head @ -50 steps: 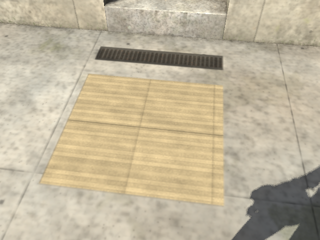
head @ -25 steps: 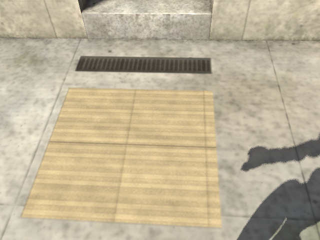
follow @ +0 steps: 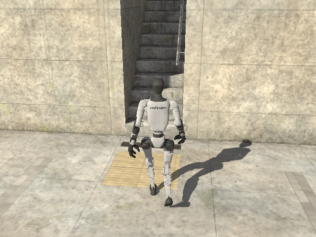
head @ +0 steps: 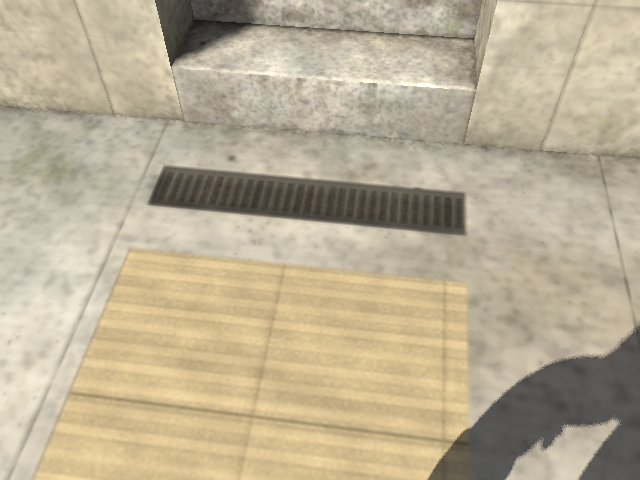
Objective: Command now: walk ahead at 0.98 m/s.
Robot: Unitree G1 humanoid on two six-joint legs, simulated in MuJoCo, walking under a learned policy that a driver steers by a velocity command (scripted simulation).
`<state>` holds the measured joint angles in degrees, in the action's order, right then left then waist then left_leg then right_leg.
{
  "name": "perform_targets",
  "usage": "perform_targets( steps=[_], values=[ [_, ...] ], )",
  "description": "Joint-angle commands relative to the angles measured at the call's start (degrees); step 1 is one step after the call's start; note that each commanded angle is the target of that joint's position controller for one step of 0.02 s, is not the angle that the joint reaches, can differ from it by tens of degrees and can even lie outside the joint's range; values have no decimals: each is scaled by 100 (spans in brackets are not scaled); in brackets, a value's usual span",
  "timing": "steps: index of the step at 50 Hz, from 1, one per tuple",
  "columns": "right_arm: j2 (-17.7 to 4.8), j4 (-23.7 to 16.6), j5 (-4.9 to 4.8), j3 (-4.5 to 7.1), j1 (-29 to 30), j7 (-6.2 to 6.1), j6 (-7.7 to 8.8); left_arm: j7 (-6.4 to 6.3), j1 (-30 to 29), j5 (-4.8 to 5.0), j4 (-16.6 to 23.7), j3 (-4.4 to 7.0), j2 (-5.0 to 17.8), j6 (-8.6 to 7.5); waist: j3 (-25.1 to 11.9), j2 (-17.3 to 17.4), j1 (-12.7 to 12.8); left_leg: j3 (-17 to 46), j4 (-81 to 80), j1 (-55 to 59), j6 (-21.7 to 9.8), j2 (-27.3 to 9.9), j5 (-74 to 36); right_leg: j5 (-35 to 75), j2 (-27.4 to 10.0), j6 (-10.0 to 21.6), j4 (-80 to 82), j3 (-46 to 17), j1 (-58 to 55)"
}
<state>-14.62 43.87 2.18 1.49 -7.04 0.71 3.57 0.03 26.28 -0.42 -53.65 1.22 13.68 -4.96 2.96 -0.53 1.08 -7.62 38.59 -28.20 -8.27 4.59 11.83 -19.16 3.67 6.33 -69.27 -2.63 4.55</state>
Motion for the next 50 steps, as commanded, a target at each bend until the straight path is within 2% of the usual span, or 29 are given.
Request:
perform_targets(
  steps=[1, 4, 9, 12, 15, 18, 19, 20, 21, 22, 23, 24, 27, 30, 32, 33, 35, 37, 38, 39, 41, 43, 44, 45, 46, 47, 48, 49, 50],
  values=[
    [-497, 343, -5, 282, -1318, 26, 93, 45, -591, -3, 811, 56, 602, -169, -336, -230, -372, 3874, -2673, 2811, -925, -2116, 1874, 481, -586, 157, -1469, -337, 3508],
    [-245, 631, -76, 149, -1325, -9, 272, 228, -657, -208, 899, -55, 227, 97, 230, 60, 201, 2634, -3168, 1261, -565, -1543, 1516, 385, -1007, -62, -633, -345, 3077],
    [-432, 772, -232, 151, -1715, 97, 464, 304, -2382, -186, 1539, -155, 294, 85, 812, -2, -40, 1240, -3793, 957, -397, -901, -581, 2155, -1204, -288, 1684, 408, 3456],
    [-633, 915, -345, 161, -2147, 60, 555, 393, -2950, -77, 1650, -240, 154, 18, 697, 104, -262, 916, -4079, 1345, -131, -1000, -2422, 3385, -891, -119, 3016, 823, 2480],
    [-863, 1059, -241, 157, -2387, -13, 488, 314, -3169, -95, 1676, -188, 383, 10, 431, 275, -329, 678, -3582, 3002, 4, -1190, -4690, 3086, -485, 57, 3734, 1058, 2488],
    [-1244, 1157, -13, 226, -2293, -190, 268, 146, -1800, -126, 1310, 24, 856, 17, -638, 835, 452, 650, -1319, 3814, 111, -1517, -7072, 1599, 73, 270, 3768, 964, 1093],
    [-1314, 1121, 34, 252, -2033, -234, 177, 51, -571, -119, 897, 142, 1056, 35, -1161, 780, 1042, 548, 190, 3460, 125, -1468, -6673, 1331, 27, 381, 3999, 866, -61],
    [-1050, 1011, 70, 208, -1918, -228, 170, -64, 504, -204, 632, 295, 1413, 71, -1742, 566, 1386, 550, 2129, 2239, 65, -1206, -4954, 109, -785, 549, 3557, 43, -1508],
    [167, 780, -233, -63, -2833, -42, 247, -59, 406, -420, 614, 432, 1856, 29, -2523, -1535, 411, 846, 4736, -594, 310, -121, 1335, -969, -2724, 1506, 3969, -3308, -3630],
    [-544, 723, -300, 48, -2229, -82, 349, 56, 333, -210, 591, 440, 1430, 62, -2613, -671, 775, 1417, 5029, -1321, 100, -131, 1292, -1558, -2545, 1412, 5080, -4478, -3412],
    [-657, 450, -321, 77, -1308, -103, 380, 72, -223, -181, 512, 395, 1196, 2, -1275, -372, 575, 1336, 4651, -1653, 65, -525, 501, -866, -2263, 1142, 5328, -3273, -2309],
    [-586, 374, -254, 42, -1056, -79, 391, 110, -465, -186, 453, 336, 858, -46, -800, 145, 381, 1300, 4246, -1409, 59, -695, 249, -153, -2074, 1004, 5464, -2597, -1376],
    [-196, 325, -16, -51, -1137, 109, 128, 64, -480, -127, 158, 155, 314, -144, -179, -17, -263, 1322, 3556, -750, 234, -1017, 282, 116, -1508, 638, 5961, -1442, 285],
    [-145, -75, 72, -130, -276, 221, 27, 96, -277, -1, 14, 174, 501, -271, 466, -131, -297, 919, 2690, -1317, 430, -1275, -165, 815, -1265, 620, 6540, -768, 810],
    [-183, -301, 11, -182, 351, 250, 61, 141, -232, 0, 11, 178, 569, -321, 641, -58, -223, 616, 1567, -1211, 456, -1205, -1024, 1815, -959, 509, 6722, -73, 925],
    [-96, -348, 230, -156, 463, 472, -161, -159, 698, 7, -128, 372, 1201, -261, 1045, 1407, 9, 416, 1584, -2191, 467, -932, -1026, 6282, -1923, -9, 5682, -486, -73],
    [70, -522, 135, -179, 250, 732, -339, -350, 1028, 62, -178, 466, 1474, -190, 301, 335, -118, 686, 1308, -2311, 295, -720, -1109, 7187, -1901, -637, 5107, 221, -847],
    [-110, -750, 50, -149, 743, 885, -334, -339, 502, 59, -36, 412, 1137, -205, 160, -384, -230, 314, 491, -1571, 38, -730, -2151, 5560, -1401, -895, 5365, 997, -481],
    [-117, -697, -361, -156, 1149, 611, -117, -47, -179, 20, 88, 155, 273, -299, -58, -1470, -48, 340, -76, 397, 110, -619, -3179, 2368, -711, -461, 6808, 1461, 828],
    [-405, -536, -376, -57, 903, 415, -92, 107, -171, 49, 89, 148, 302, -311, 10, -1286, -113, 58, -26, 1183, 110, -182, -3138, 2584, -674, -223, 7159, 1515, 925],
    [-716, -311, -99, 55, 391, 159, -93, 85, 126, 29, 40, 313, 1082, -276, 13, -1078, -426, -317, -162, 1342, 16, 125, -1939, 5750, -1151, -97, 6133, 1551, -185],
    [-857, 158, 30, 206, -958, 65, 42, -112, 215, -101, 52, 382, 1279, -93, -411, -772, -985, -567, -508, 1600, -206, 567, -1049, 7984, -1369, -323, 3325, 1580, -1136],
    [-922, 462, 20, 265, -1962, 43, 125, -239, 112, -214, 94, 391, 1330, 5, -667, -952, -1407, -79, -1123, 2308, -372, 386, -1002, 7468, -1374, -395, 1433, 1567, -921],
    [-1100, 530, 22, 345, -1996, 20, 120, -221, 231, -313, 269, 296, 820, -49, -842, -396, -884, 1331, -350, 3497, -462, -507, -1261, 2533, -907, -489, -504, 1284, 798],
    [-2114, 299, 162, 624, -1539, 86, 60, -146, 738, 15, 779, 91, 205, -46, -2077, 1860, -323, 5412, -1287, 5534, -2389, -2338, -1859, -1391, 370, -865, -3149, 639, 3546],
    [-1932, 166, -75, 690, -1282, 60, 11, -216, 65, -76, 906, 100, 713, -167, -2350, 156, -337, 5805, -2156, 5203, -1947, -2083, -1680, -371, -100, -653, -2584, -333, 3618],
    [-1658, 191, -188, 633, -1035, -10, 13, -174, -425, -87, 965, 96, 913, -247, -1422, -391, -231, 4830, -2277, 4008, -1662, -1862, -2130, 131, -329, -632, -1799, -328, 3333],
    [-1290, 324, -98, 546, -1015, 6, 34, -187, -707, -77, 988, 85, 869, -274, -800, -878, -96, 4180, -2247, 3192, -1417, -1641, -2807, 61, -493, -659, -1223, -266, 3104],
    [-1247, 329, -240, 517, -1108, -33, 100, -212, -1016, -168, 1157, 84, 923, -144, -496, -786, -123, 3579, -2180, 2545, -1370, -1465, -4177, -37, -604, -822, -978, -230, 2846]
  ],
)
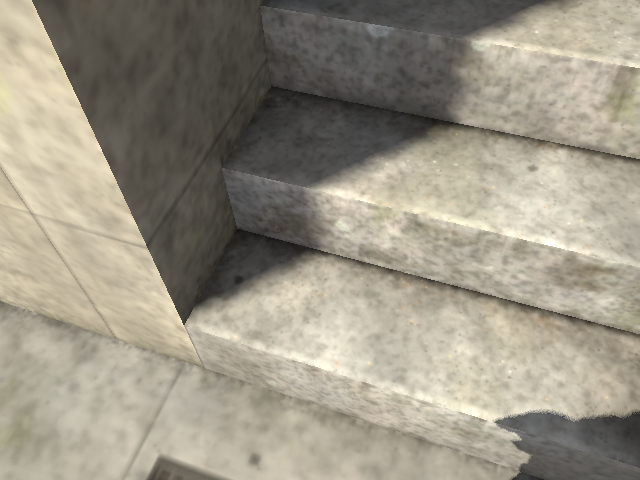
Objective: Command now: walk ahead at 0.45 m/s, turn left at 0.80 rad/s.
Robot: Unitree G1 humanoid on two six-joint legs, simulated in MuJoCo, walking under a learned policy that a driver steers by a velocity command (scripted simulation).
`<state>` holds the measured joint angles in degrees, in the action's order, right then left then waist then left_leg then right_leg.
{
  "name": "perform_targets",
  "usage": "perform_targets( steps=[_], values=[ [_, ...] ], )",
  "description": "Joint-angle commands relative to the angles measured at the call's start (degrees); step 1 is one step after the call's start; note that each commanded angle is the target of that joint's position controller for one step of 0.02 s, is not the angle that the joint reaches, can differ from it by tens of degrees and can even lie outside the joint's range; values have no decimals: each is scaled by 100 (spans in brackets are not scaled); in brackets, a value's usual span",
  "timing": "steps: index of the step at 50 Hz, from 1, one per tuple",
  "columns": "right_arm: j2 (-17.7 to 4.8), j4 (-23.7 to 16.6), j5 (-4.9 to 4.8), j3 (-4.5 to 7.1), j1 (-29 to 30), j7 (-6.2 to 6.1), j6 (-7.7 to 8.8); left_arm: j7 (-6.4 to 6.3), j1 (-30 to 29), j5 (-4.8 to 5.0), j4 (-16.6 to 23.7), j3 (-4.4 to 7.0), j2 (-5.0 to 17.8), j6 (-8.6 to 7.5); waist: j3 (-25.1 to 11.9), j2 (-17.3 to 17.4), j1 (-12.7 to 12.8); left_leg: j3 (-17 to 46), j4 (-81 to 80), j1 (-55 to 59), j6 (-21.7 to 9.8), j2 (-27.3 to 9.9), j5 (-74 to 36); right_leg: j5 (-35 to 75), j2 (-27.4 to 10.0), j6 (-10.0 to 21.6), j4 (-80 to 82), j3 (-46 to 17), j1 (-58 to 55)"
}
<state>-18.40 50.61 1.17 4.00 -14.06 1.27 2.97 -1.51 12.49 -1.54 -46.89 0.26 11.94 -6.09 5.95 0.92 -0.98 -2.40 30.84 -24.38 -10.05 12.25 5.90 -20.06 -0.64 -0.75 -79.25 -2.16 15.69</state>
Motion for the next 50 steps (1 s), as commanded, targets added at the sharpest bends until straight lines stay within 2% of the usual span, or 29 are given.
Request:
perform_targets(
  steps=[1, 2, 3, 5, 8, 9, 11, 14, 16, 17, 18, 19, 20, 21, 22, 23, 24, 27, 30, 33, 34, 35, 37, 44, 45, 46, 47, 49, 50],
  values=[
    [-714, -216, -244, 177, -380, -79, 170, -100, 230, -192, 589, 149, 1015, 150, -696, -879, 226, 2613, -1393, 1699, -1003, -2008, -4336, -18, -217, -189, 387, -258, 1448],
    [-632, -166, -257, 111, -430, -48, 136, -113, 203, -226, 659, 118, 882, 250, -681, -779, 312, 2362, -1318, 1517, -870, -1882, -4821, -93, -230, -193, 948, -241, 1315],
    [-777, -175, -218, 135, -413, -26, 131, -109, 123, -226, 767, 67, 764, 306, -750, -601, 352, 2183, -1226, 1268, -767, -1698, -5187, -171, -195, -209, 1448, -153, 1144],
    [-896, -201, -111, 154, -317, -67, 176, -65, 93, -135, 802, 23, 695, 367, -965, -136, 413, 1849, -1063, 1095, -531, -1487, -6018, 226, -13, -207, 2149, 90, 1007],
    [-573, -61, -202, 58, -369, -121, 197, 0, -406, -40, 915, -38, 602, 399, -1196, 124, 112, 1103, -1124, 1168, 330, -1005, -5294, 1728, 190, -86, 3547, 530, 586],
    [-408, 63, -166, 3, -478, -155, 206, -9, -273, -10, 776, -79, 433, 432, -1382, 428, 53, 965, -1123, 1384, 495, -1045, -5025, 2006, 234, -44, 3499, 626, 441],
    [-66, 153, -98, -153, -436, -266, 234, -44, -264, -13, 508, -75, 536, 422, -1340, 712, -52, 920, -1156, 1928, 488, -1347, -4769, 1951, 70, 94, 3400, 539, 778],
    [-177, 182, 25, -166, -230, -402, 348, -176, -128, -49, 254, -70, 711, 314, -1014, 163, 42, 944, -872, 2172, 440, -1888, -5555, 1745, 34, 353, 4062, 418, 699],
    [-435, 71, -7, -85, 51, -507, 307, -138, 667, -23, -95, 29, 942, 219, -1170, 312, 357, 827, 116, 2614, 445, -2031, -6100, 1302, 247, 518, 4577, 418, 394],
    [-557, -23, -61, -34, 289, -530, 270, -125, 1152, 44, -281, 77, 981, 148, -1136, 199, 639, 619, 1017, 2481, 511, -1821, -5497, 1789, 323, 625, 5401, 402, -14],
    [-651, -182, -154, -2, 674, -511, 245, -128, 1822, 38, -508, 124, 968, 72, -979, -126, 1068, 286, 2698, 1670, 640, -1251, -3546, 3409, 8, 1008, 6188, -59, -698],
    [-295, -352, 49, -54, 335, -455, 220, -155, 1703, 117, -631, 209, 1338, 142, -530, -1341, 361, -250, 4274, -407, 907, -112, 2298, 8421, -1178, 1603, 5447, -1784, -1476],
    [123, -322, 169, -191, -527, -393, 124, -86, 1692, -7, -636, 279, 1538, 199, -1158, -1406, -100, 675, 5280, -723, 1061, -86, 3056, 8765, -1963, 2528, 5697, -3256, -1511],
    [-81, -203, 198, -169, -641, -327, 67, -31, 1190, -28, -436, 364, 1424, 299, -1116, -777, -215, 1070, 5677, -787, 1082, -427, 2617, 7023, -1908, 2588, 5903, -3308, -1137],
    [-343, -421, 160, -122, -37, -327, -2, 6, 709, -93, -224, 344, 1121, 397, -796, -83, -122, 1077, 5569, -1009, 1047, -553, 2214, 5368, -1491, 2316, 6083, -2931, -530],
    [-257, -643, 213, -156, 448, -340, -100, 3, 373, -93, -65, 329, 991, 516, -765, 290, -181, 919, 5127, -1151, 1104, -657, 1875, 4242, -1141, 2037, 6123, -2628, -345],
    [-241, -794, 260, -192, 644, -354, -180, -25, 326, -55, 25, 364, 1049, 598, -804, 339, -90, 752, 4601, -960, 1131, -693, 1623, 3761, -783, 1681, 6174, -2291, -88],
    [113, -1041, 201, -254, 674, -274, -605, -142, 725, -35, -16, 498, 1274, 640, -1147, -358, 3, 778, 3744, -731, 1320, -565, 1331, 3152, -512, 1077, 6026, -2531, -228],
    [79, -1142, 83, -187, 851, -332, -649, -228, 1025, 30, 69, 645, 1351, 704, -1126, -852, 253, 738, 2951, -1035, 1375, -525, 1274, 2363, -480, 473, 6097, -2885, -799],
    [96, -1239, 61, -192, 1157, -377, -649, -229, 1034, 30, 213, 740, 1287, 739, -1188, -1143, 388, 870, 2673, -1206, 1388, -532, 1146, 1439, -385, 393, 6061, -3192, -1066],
    [-57, -1240, 22, -173, 1163, -407, -665, -229, 998, 95, 252, 759, 1303, 734, -1258, -1107, 417, 949, 2721, -1120, 1397, -627, 1186, 1197, -390, 450, 6018, -3265, -1102],
    [3, -1223, 186, -200, 1127, -414, -673, -187, 1034, 69, 252, 758, 1266, 698, -1179, -851, 396, 799, 2805, -1122, 1378, -612, 1305, 689, -417, 557, 6149, -3350, -977],
    [34, -1285, 154, -214, 1235, -441, -642, -140, 959, -31, 273, 773, 1215, 684, -907, -1012, 432, 819, 2611, -1030, 1352, -605, 1446, -117, -340, 740, 6342, -3602, -750],
    [-168, -1427, 82, -189, 1139, -443, -646, -106, 705, 7, 346, 839, 1258, 676, -865, -1167, 366, 749, 1901, -575, 1108, -507, 1720, 148, -281, 804, 6313, -4147, -804],
    [-439, -1364, 120, -103, 1060, -487, -558, -113, 737, 32, 290, 876, 1422, 696, -908, -1135, 450, 1164, 1664, -317, 1062, -640, 1421, -282, -206, 755, 6417, -4232, -835],
    [-460, -1388, 60, -68, 1008, -485, -580, -183, 489, 48, 410, 864, 1412, 735, -842, -1320, 334, 1235, 1397, -47, 1029, -612, 1492, -340, -214, 739, 6453, -4366, -596],
    [-588, -1285, -122, -17, 760, -506, -526, -166, 210, -7, 525, 902, 1535, 793, -724, -1509, 196, 1351, 954, 372, 1022, -644, 1577, -254, -156, 618, 6462, -4425, -237],
    [-694, -1092, -193, 37, 122, -557, -449, -77, -269, -31, 730, 908, 1471, 837, -786, -1312, -103, 1104, -279, 1653, 979, -642, 1603, -676, 132, 241, 6537, -4271, 600],
    [-672, -1041, -137, 43, 28, -622, -450, -34, -265, 78, 684, 881, 1380, 801, -884, -758, -228, 960, -1168, 2193, 956, -821, 1342, -1444, 533, -11, 6072, -3852, 929]
  ],
)
Over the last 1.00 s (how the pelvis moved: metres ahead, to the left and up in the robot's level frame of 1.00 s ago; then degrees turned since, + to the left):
0.95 0.02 0.01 14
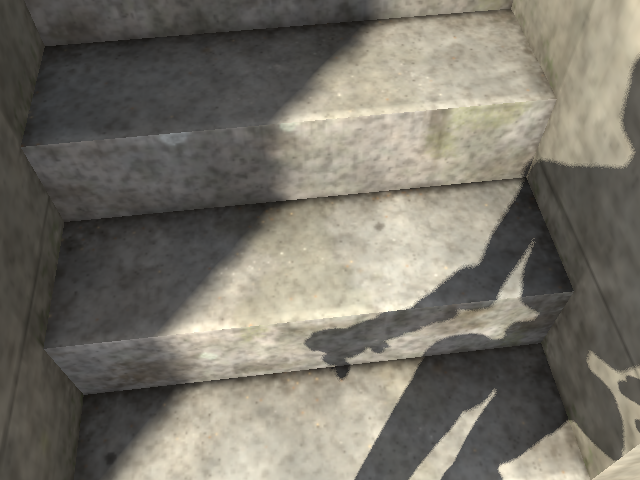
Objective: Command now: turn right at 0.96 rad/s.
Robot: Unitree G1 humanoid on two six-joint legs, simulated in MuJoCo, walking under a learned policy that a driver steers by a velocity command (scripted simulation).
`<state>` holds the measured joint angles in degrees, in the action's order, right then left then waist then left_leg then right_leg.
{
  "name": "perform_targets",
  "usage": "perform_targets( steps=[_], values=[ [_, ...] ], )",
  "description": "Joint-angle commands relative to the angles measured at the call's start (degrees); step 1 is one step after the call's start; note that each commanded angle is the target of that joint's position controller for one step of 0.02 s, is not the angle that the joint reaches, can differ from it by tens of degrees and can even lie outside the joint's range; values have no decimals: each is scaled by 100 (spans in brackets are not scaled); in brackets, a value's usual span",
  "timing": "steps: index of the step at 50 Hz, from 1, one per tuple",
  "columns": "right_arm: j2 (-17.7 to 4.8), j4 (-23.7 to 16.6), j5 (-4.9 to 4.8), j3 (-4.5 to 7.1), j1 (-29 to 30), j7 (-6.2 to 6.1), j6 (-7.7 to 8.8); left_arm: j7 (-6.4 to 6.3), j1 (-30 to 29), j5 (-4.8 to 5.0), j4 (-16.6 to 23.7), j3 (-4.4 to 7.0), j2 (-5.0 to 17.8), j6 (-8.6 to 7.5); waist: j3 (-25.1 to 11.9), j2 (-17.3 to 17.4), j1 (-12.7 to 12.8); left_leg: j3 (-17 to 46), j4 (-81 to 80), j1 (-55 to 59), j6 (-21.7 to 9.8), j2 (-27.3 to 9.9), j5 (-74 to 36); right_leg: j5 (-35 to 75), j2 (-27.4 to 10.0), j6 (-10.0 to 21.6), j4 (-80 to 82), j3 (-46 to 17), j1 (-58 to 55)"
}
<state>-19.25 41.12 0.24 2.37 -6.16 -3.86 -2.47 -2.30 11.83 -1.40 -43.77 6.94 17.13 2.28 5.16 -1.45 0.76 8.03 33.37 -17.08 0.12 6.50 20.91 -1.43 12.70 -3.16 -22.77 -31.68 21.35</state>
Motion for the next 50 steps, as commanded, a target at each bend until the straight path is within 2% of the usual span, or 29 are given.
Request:
perform_targets(
  steps=[1, 2, 3, 5, 6, 9, 12, 17, 21, 23, 24, 25, 26, 27, 29, 30, 31, 33, 35, 37, 38, 39, 42, 44, 46, 47, 48, 49, 50],
  values=[
    [-861, -199, -5, 252, -591, -163, 104, 79, 266, 96, 356, 119, 509, -93, -1032, 471, -179, 741, -2223, 1677, -208, -1293, 718, -3339, -205, -11, -1069, 167, 503],
    [-1373, -565, 248, 262, 343, -156, 150, 79, 787, 88, 269, 123, 344, -72, -1184, 1944, 132, 2275, -2580, 1136, -1045, -2941, 816, -3560, 641, -289, -4010, 2147, 1210],
    [-866, -512, 314, 207, 530, -80, 67, 102, 471, -97, 255, 205, 1081, -82, -1027, 1313, 150, 2016, -2843, 98, -1484, -3216, 525, -2995, -327, -307, -5275, 2475, 1207],
    [-426, -560, 256, 80, 1095, -61, 132, 194, 577, -224, 184, 183, 902, 7, -342, 371, 499, 422, -2313, -803, -1207, -2185, -1143, -2252, -533, -116, -6242, 2585, 661],
    [-512, -667, 204, 34, 1163, -121, 142, 278, 497, -175, 171, 209, 917, -9, -197, 21, 474, -214, -2035, -600, -1060, -1777, -1736, -1821, -620, -88, -6082, 2602, 741],
    [-572, -295, 125, 57, 0, -108, 202, 511, -37, 5, 467, 7, 625, 49, -283, 470, -140, -397, -1683, 950, -1193, -1689, -2673, -1620, -700, -76, -4967, 2867, 1301],
    [-645, -29, 119, 131, -728, 11, 221, 494, -265, 76, 585, -129, 543, 158, -486, 987, -453, -47, -1565, 2009, -1309, -2053, -2819, -2235, -709, -65, -3909, 2789, 1335],
    [-628, 122, 113, 170, -534, 117, 264, 320, -208, 91, 451, -270, 482, 206, -506, 1286, -227, -70, -1767, 1483, -1140, -2092, -1748, -2847, -776, 269, -2088, 3031, -92],
    [-621, 418, 20, 179, -634, 148, 253, 90, -70, 85, 169, -327, 500, 77, -623, 1281, -112, -122, -1523, 1327, -1071, -2025, -2363, -2335, -849, 467, -440, 3170, -1056],
    [-558, 523, -15, 167, -736, 150, 262, 28, 101, 27, -22, -367, 554, -20, -695, 988, -9, -336, -1268, 849, -713, -1849, -2237, -1145, -967, 597, 896, 3072, -1920],
    [-263, 581, 18, 58, -844, 180, 315, 8, 92, -48, -89, -371, 631, -68, -874, 639, -86, -387, -1209, 134, -424, -1704, -1553, -918, -1520, 720, 1183, 2499, -2700],
    [234, 464, -4, -109, -658, 243, 415, -39, -175, -52, 27, -403, 740, -125, -876, -442, -101, -910, -1005, -523, -36, -1147, -589, -359, -2531, 995, 896, 1499, -2730],
    [160, 658, 74, -138, -492, 218, 378, -73, -539, -28, -21, -586, 225, -201, -660, -373, -41, -862, -585, 447, -12, -1159, -70, 89, -2836, 1248, 978, 1828, -1378],
    [79, 746, 89, -126, -590, 230, 334, -128, -857, -3, -62, -620, 205, -239, -408, -384, -288, -808, -333, 601, -58, -1109, -65, 373, -2697, 1273, 957, 2097, -1160],
    [-270, 782, 20, -7, -600, 216, 282, -257, -865, 27, -210, -526, 557, -235, -275, -830, -290, -837, 247, 183, -112, -837, -65, 892, -2424, 1129, 674, 2613, -1310],
    [-508, 856, 15, 68, -720, 217, 201, -306, -720, 71, -257, -477, 649, -224, -230, -999, -181, -861, 965, -177, -195, -671, 270, 1488, -2562, 1278, 582, 2603, -1413],
    [-539, 919, -24, 141, -781, 218, 81, -296, -552, 42, -213, -400, 866, -207, -228, -664, -48, -851, 1620, -756, -137, -571, 613, 1790, -3031, 1490, 576, 2282, -1685],
    [-549, 927, 102, 245, -775, 319, -114, -271, -265, 39, -203, -318, 999, -86, -170, -174, 35, -552, 2789, -1593, 18, -797, 477, 487, -3438, 1600, 802, 2024, -2054],
    [-520, 802, 251, 315, -574, 555, -216, -286, -112, 35, -268, -279, 905, -143, 25, -209, 54, -367, 3380, -2356, 119, -955, 133, -1314, -3562, 1461, 1186, 1880, -2294],
    [-401, 670, 206, 308, -338, 720, -229, -259, -48, 7, -349, -226, 896, -271, 67, -298, 69, -451, 3667, -2685, 284, -1017, -130, -1320, -3387, 1269, 1219, 2239, -2460],
    [-184, 522, 187, 224, -416, 723, -70, -64, -162, 40, -335, -332, 501, -429, -262, -1356, 8, -769, 3139, -2186, 186, -1078, -174, -3122, -2661, 1062, 1626, 2841, -2067],
    [-162, 459, 149, 234, -338, 778, -11, 25, -485, -38, -244, -338, 487, -501, -5, -1629, -10, -1011, 2731, -1988, 218, -994, -212, -3439, -2544, 993, 1855, 2984, -1710],
    [-9, 52, 183, 204, 322, 791, 24, 121, -200, -131, -276, -275, 674, -700, 130, -588, 253, -1174, 1542, -1777, 151, -1011, -249, -2498, -2820, 1188, 1784, 3265, -1873],
    [132, -24, 256, 184, 155, 702, 60, 80, -370, -73, -285, -213, 964, -831, 55, -389, 74, -1260, 653, -1102, -39, -945, -214, -1406, -2895, 1138, 1384, 3733, -1761],
    [38, -78, 219, 225, -296, 618, 103, 156, -375, -26, -249, -160, 1032, -727, -388, -682, -61, -1555, 333, -652, -231, -767, -49, -432, -2884, 1099, 531, 3965, -1915],
    [33, -119, 239, 230, -449, 617, 170, 164, -434, -59, -128, -173, 929, -513, -493, -471, -141, -1618, -127, -346, -285, -639, -530, 296, -2732, 880, -341, 4226, -1775],
    [-119, 23, 262, 299, -1038, 544, 259, 179, -252, -30, -174, -215, 784, -382, -902, 126, -440, -1449, -632, 526, -388, -451, -959, 733, -2451, 632, -1693, 4516, -1382],
    [-731, 100, 351, 437, -1701, 452, 350, 209, -200, -75, -32, -343, 418, -331, -1204, 984, -722, -62, -1289, 1724, -595, -1289, -1198, -1296, -2112, 332, -3201, 4508, 38],
    [-1800, -85, 228, 654, -1919, 348, 378, 198, -261, -176, 449, -513, -48, -316, -1432, 2257, -466, 2759, -1483, 2396, -1481, -2736, -3930, -3873, -997, -60, -4406, 3937, 1882]
  ],
)
Over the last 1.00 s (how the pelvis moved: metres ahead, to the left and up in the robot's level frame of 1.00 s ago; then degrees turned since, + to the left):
0.23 0.04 0.02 -28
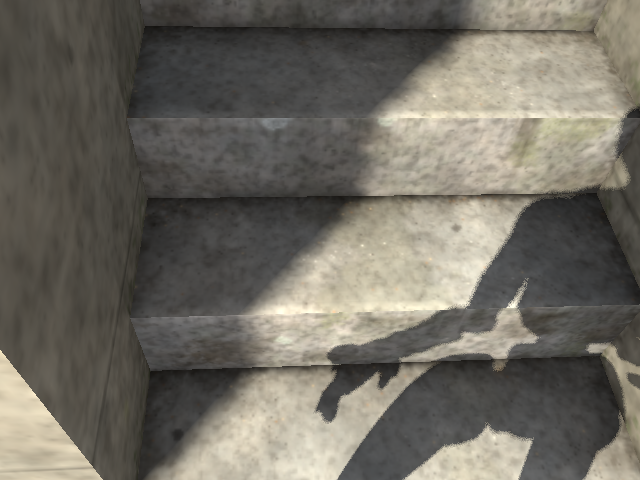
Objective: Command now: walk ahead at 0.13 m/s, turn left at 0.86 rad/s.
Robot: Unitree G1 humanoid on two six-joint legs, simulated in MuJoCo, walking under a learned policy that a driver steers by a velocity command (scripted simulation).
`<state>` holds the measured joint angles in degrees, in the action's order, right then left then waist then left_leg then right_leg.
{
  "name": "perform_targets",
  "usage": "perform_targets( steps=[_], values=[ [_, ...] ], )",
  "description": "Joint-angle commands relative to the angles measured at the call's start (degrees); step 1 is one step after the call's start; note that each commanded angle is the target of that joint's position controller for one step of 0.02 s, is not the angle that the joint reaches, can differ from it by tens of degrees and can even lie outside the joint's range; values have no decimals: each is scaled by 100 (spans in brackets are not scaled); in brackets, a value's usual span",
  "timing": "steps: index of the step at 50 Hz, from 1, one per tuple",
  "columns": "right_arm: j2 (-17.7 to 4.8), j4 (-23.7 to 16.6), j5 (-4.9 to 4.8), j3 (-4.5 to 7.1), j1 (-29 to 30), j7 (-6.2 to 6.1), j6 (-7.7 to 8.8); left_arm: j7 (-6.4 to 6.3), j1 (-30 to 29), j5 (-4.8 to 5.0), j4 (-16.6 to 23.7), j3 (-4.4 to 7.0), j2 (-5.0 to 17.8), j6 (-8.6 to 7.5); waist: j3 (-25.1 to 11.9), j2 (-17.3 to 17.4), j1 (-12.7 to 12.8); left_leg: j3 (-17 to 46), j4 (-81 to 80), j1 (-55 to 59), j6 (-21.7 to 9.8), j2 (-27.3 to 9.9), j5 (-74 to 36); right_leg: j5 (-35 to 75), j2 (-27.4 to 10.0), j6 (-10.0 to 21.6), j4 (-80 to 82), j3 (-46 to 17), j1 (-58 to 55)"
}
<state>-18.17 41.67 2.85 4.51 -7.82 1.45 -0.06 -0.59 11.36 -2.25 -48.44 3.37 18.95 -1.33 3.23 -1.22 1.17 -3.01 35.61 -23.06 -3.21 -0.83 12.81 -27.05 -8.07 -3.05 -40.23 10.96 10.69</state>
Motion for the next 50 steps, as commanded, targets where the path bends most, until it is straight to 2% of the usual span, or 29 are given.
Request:
perform_targets(
  steps=[1, 2, 3, 4, 6, 8, 10, 12, 15, 16, 18, 22, 25, 28, 31, 32, 33, 34, 35, 36, 37, 38, 39, 40, 42, 45, 48, 49, 50],
  values=[
    [-1644, -99, -211, 473, -1822, -203, 73, 5, -334, -153, 733, -94, 227, 76, -1651, 1090, -717, 3328, -1510, 3107, -1432, -1964, -3723, -1068, 701, -2, -3131, -1438, 2775],
    [-1359, -193, -236, 384, -1395, -288, 9, -14, -471, -23, 735, -81, 368, 1, -1228, 932, -537, 2756, -1472, 2698, -1314, -1676, -3861, -409, 570, -14, -3146, -1508, 2771],
    [-1030, -321, -267, 284, -900, -355, -56, -51, -459, 5, 607, -78, 444, 3, -786, 538, -325, 2218, -1363, 2392, -1090, -1326, -4139, 290, 379, -65, -2875, -1490, 2731],
    [-848, -375, -397, 208, -701, -434, -81, -113, -527, -44, 634, -73, 514, 73, -665, 568, -256, 1994, -1229, 2239, -832, -1062, -4673, 650, 426, -85, -2695, -1474, 2571],
    [-745, -442, -406, 140, -620, -457, -124, -149, -304, -94, 606, -84, 508, 300, -998, 602, -153, 1861, -998, 2154, -546, -950, -5668, 847, 672, -52, -2950, -1488, 2236],
    [-893, -406, -432, 186, -784, -483, -167, -163, -340, -77, 737, -84, 536, 444, -1093, 499, -142, 1842, -852, 2033, -253, -774, -5810, 1099, 814, -18, -2828, -1543, 2226],
    [-942, -404, -383, 198, -732, -573, -181, -177, -473, -42, 829, -98, 538, 487, -1060, 697, -114, 2002, -748, 1821, -91, -668, -5890, 1153, 1019, 68, -2647, -1534, 2234],
    [-945, -405, -275, 216, -1007, -591, -244, -222, -577, -116, 911, -87, 548, 589, -1115, 731, -241, 2316, -675, 1872, 70, -729, -6062, 1155, 1122, 88, -2693, -1516, 2304],
    [-1056, -411, -229, 280, -990, -527, -217, -321, -575, -146, 929, -53, 591, 669, -958, 789, -221, 2819, -724, 1624, 135, -717, -5817, 975, 1182, 102, -2838, -1678, 2302],
    [-954, -448, -209, 240, -904, -492, -260, -320, -408, -101, 826, -48, 551, 673, -857, 1003, -220, 2736, -784, 1631, 72, -640, -5579, 873, 1198, 83, -2675, -1664, 2332],
    [-790, -443, -138, 181, -946, -485, -279, -314, -405, -38, 737, 3, 598, 675, -847, 883, -345, 2880, -1080, 1539, -168, -810, -4748, 713, 1189, -10, -2759, -1519, 2118],
    [-540, -268, -106, 29, -727, -425, -187, -281, -571, 40, 677, 23, 590, 663, -675, 855, -444, 3067, -1767, 1363, -737, -788, -1760, 262, 1101, -54, -2290, -1403, 1603],
    [-370, -60, -89, -126, -536, -444, -109, -180, -370, 89, 614, 17, 549, 681, -552, 832, -370, 3043, -2151, 1325, -717, -787, -122, 27, 1065, 63, -1102, -1548, 943],
    [-667, 259, -72, -67, -536, -545, -89, -120, 12, 139, 496, 51, 576, 557, -506, 897, -284, 2850, -2252, 1456, -704, -844, 111, -170, 1228, 204, 26, -1424, 302],
    [-719, 403, -187, -36, -400, -543, -87, -97, 536, 181, 288, 56, 461, 472, -522, 683, -48, 2389, -1862, 1309, -509, -692, -156, 432, 1300, 378, 1606, -1097, -342],
    [-665, 445, -209, -29, -516, -534, -44, -76, 627, 226, 241, 56, 495, 464, -524, 710, -42, 2265, -1699, 1084, -272, -586, 93, 759, 1244, 538, 2078, -1380, -510],
    [-603, 466, -216, -28, -536, -500, -36, -83, 482, 188, 360, 87, 672, 437, -390, 220, -60, 1883, -1015, 736, -9, -238, 421, 756, 727, 713, 2523, -2213, -497],
    [-503, 204, -214, -28, -405, -444, -30, -80, 353, 141, 570, 198, 1238, 407, -315, -903, -70, 928, 246, -360, 406, 615, 1234, 1146, -702, 1274, 2848, -4035, -609],
    [-713, -69, -9, 2, 357, -428, -34, -53, 400, 60, 512, 293, 1343, 394, 194, -944, 84, 764, 1085, -713, 434, 704, 1476, 940, -1124, 1750, 3147, -4661, 500],
    [-551, -143, 32, -53, 424, -371, -23, -66, 426, 64, 482, 295, 1068, 365, 208, -654, -94, 946, 1583, -732, 351, 544, 1074, 97, -790, 1772, 3187, -4524, 453],
    [-504, -70, 1, -61, 389, -302, 50, -75, 294, 97, 482, 273, 880, 354, 290, -617, -160, 931, 1712, -1000, 355, 428, 583, -826, -324, 1546, 3205, -4145, 317],
    [-567, -26, 30, -37, 357, -198, 102, -63, 216, 45, 578, 282, 836, 342, 231, -717, -147, 833, 1731, -1114, 406, 414, 360, -959, -30, 1394, 3218, -4003, 133],
    [-590, 5, -12, -12, 387, -119, 195, -85, 163, 56, 688, 295, 887, 310, 224, -841, -93, 785, 1698, -1218, 499, 404, 241, -509, 96, 1456, 3126, -3948, -10],
    [-404, -100, -71, -89, 532, -188, 246, -72, 66, 84, 732, 312, 889, 284, 171, -750, -77, 681, 1379, -1053, 586, 359, 215, -231, 183, 1504, 2996, -3769, 46],
    [-203, -348, -72, -195, 1015, -205, 202, 16, 525, 164, 630, 332, 814, 142, 185, -514, 192, 511, 589, -1009, 749, 397, 399, -183, 236, 1538, 2968, -4013, -168],
    [-221, -591, -198, -239, 1235, -215, 219, 41, 467, 118, 714, 420, 851, 57, 22, -612, 309, 655, -636, -679, 693, 376, 601, 224, 257, 1432, 2662, -4273, -396],
    [-389, -629, -239, -193, 560, -363, 311, 73, 148, 93, 960, 407, 663, 34, -297, -407, -78, 451, -1779, 1136, 488, 456, 387, 496, 562, 1098, 2131, -4174, 544],
    [-507, -561, -201, -129, 150, -456, 353, 102, 87, 228, 988, 387, 491, -21, -555, -115, -315, 715, -2065, 2546, 319, 86, -70, 445, 833, 888, 1680, -3997, 1469],
    [-1043, -581, -28, 31, -393, -553, 418, 141, -11, 392, 1195, 290, 208, -95, -1079, 471, -581, 1699, -2131, 4008, -74, -920, 728, 137, 1187, 593, 886, -3374, 2669]
  ],
)
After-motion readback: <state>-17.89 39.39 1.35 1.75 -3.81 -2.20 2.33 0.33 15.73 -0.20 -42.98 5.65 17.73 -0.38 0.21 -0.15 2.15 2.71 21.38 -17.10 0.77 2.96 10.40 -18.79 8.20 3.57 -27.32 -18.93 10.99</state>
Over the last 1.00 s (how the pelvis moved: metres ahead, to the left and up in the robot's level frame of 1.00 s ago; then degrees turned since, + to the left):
-0.04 0.13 -0.01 3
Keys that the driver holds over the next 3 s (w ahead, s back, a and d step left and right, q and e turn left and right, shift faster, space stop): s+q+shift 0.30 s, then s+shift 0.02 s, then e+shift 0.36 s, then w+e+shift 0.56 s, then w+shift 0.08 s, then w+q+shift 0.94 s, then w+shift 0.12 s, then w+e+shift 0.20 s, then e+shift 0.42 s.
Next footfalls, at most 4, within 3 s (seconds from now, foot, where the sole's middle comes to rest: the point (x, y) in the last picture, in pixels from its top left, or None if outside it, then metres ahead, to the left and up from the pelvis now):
0.66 right None -0.03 -0.13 -0.76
0.98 left None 0.07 0.07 -0.76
1.30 right None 0.19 -0.22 -0.76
1.60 left None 0.24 0.00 -0.76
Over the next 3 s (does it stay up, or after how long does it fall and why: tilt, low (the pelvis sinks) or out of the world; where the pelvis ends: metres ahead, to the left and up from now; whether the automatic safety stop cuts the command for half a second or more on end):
stays up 0.30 -0.06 0.13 its command is cut before an obstacle after 1.2 s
